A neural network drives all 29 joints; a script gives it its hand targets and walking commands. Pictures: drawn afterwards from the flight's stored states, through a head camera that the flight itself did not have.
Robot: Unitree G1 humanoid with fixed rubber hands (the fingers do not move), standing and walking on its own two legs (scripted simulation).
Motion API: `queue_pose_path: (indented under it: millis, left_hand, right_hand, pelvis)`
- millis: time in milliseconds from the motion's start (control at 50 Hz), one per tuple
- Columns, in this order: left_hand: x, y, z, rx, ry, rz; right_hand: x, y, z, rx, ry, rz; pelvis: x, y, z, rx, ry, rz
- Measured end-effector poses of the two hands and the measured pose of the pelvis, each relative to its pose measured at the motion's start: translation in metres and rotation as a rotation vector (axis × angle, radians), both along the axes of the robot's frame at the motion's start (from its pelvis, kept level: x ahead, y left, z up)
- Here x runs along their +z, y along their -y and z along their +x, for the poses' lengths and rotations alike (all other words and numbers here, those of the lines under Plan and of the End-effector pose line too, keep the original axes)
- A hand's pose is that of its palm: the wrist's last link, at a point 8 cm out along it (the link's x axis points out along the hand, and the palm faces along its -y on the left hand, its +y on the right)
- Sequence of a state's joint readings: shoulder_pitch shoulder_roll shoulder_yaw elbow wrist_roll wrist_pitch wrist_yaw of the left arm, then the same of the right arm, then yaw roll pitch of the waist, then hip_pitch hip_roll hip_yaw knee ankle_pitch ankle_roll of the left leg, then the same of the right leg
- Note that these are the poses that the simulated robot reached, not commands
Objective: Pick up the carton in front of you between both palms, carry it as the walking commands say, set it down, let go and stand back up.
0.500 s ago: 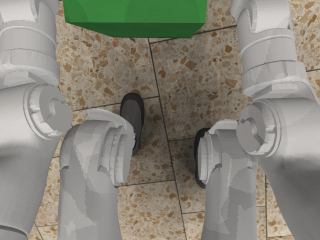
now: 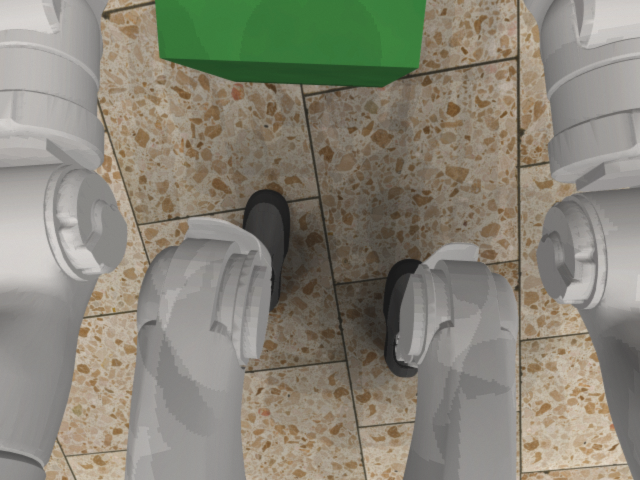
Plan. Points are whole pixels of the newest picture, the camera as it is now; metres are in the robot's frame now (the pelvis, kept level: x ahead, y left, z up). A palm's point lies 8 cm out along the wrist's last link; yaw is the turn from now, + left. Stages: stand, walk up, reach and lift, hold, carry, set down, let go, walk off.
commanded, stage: set down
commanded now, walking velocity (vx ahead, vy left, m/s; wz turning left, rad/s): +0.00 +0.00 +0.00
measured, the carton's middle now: out of the picture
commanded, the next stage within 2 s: let go in 0.86 s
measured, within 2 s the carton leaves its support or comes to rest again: neither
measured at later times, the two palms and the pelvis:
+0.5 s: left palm out of the picture +0.54 +0.30 +0.01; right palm out of the picture +0.61 -0.09 +0.01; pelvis +0.02 +0.01 +0.12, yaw +0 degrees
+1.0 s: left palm out of the picture +0.53 +0.30 +0.15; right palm out of the picture +0.59 -0.10 +0.15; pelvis +0.05 +0.01 +0.25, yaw +1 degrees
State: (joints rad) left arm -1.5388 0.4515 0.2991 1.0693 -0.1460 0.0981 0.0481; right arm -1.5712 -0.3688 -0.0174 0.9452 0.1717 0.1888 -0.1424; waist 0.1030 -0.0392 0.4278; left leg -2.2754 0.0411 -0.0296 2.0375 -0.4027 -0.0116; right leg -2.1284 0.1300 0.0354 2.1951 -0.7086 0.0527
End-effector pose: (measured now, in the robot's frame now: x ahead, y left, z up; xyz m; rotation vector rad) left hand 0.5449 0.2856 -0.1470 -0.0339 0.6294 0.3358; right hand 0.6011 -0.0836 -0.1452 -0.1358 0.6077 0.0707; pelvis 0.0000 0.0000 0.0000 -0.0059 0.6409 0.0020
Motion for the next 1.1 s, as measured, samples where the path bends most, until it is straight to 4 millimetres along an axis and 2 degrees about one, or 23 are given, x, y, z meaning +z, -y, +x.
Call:
queue_pose_path:
  millis: [120,220,340,480,620,860,980,1100]
  left_hand:
    - [0.054,-0.003,-0.002,-0.003,-0.008,-0.009]
    - [0.087,-0.001,-0.003,-0.013,-0.016,-0.007]
    - [0.115,0.0,-0.001,-0.018,-0.008,0.003]
    - [0.15,-0.009,-0.002,-0.011,-0.001,0.014]
    - [0.197,-0.015,-0.003,-0.016,0.0,0.008]
    - [0.269,-0.013,-0.008,-0.028,0.003,0.008]
    - [0.292,-0.012,-0.016,-0.062,-0.022,0.026]
    - [0.308,-0.008,-0.047,-0.157,-0.095,0.064]
  right_hand:
    - [0.055,-0.004,0.003,-0.023,-0.015,-0.012]
    - [0.092,-0.002,0.006,-0.034,-0.026,-0.01]
    - [0.121,0.004,0.007,-0.042,-0.014,-0.011]
    - [0.151,0.006,0.007,-0.041,-0.003,-0.011]
    - [0.197,0.005,0.009,-0.033,-0.006,-0.012]
    - [0.272,0.009,0.006,-0.024,-0.007,-0.009]
    - [0.295,0.013,-0.005,-0.03,-0.023,-0.036]
    - [0.314,0.025,-0.046,-0.065,-0.063,-0.095]
  pelvis:
    - [0.029,0.002,0.0,0.019,-0.048,-0.016]
    - [0.053,0.001,0.004,0.022,-0.106,-0.027]
    - [0.077,-0.002,0.01,0.022,-0.152,-0.033]
    - [0.11,-0.005,0.017,0.027,-0.188,-0.031]
    - [0.15,-0.007,0.026,0.037,-0.205,-0.032]
    - [0.218,-0.011,0.039,0.04,-0.189,-0.033]
    - [0.247,-0.013,0.044,0.039,-0.168,-0.032]
    - [0.277,-0.017,0.056,0.039,-0.118,-0.034]
